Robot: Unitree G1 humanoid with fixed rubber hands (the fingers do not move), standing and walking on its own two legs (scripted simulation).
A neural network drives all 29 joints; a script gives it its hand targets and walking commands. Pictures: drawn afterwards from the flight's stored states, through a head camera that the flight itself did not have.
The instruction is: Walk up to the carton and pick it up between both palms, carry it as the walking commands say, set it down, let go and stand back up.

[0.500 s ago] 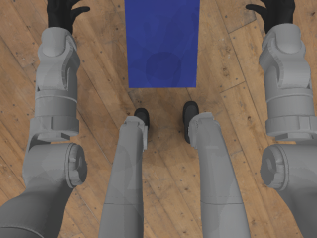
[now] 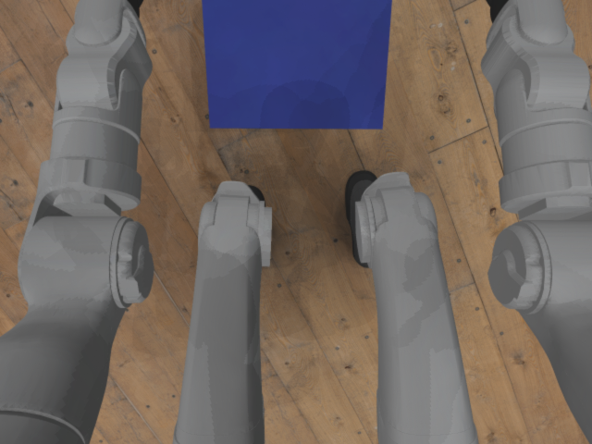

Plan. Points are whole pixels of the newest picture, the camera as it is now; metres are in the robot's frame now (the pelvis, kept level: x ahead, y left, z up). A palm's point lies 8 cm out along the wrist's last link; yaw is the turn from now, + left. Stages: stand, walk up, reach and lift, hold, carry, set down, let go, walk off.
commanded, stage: reach and lift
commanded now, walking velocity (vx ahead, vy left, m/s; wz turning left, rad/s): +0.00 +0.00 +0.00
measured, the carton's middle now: (297, 21) +0.54 +0.00 -0.37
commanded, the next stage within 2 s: none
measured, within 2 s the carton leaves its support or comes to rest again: neither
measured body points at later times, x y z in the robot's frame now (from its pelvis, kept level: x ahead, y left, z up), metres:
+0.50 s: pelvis +0.02 +0.00 -0.11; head +0.41 -0.01 +0.11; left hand +0.57 +0.17 -0.32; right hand +0.54 -0.19 -0.32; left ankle +0.13 +0.14 -0.47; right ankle +0.15 -0.12 -0.47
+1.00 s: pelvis +0.02 +0.01 -0.15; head +0.39 +0.02 +0.09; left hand +0.57 +0.19 -0.33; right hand +0.55 -0.21 -0.33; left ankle +0.13 +0.13 -0.47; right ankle +0.15 -0.12 -0.47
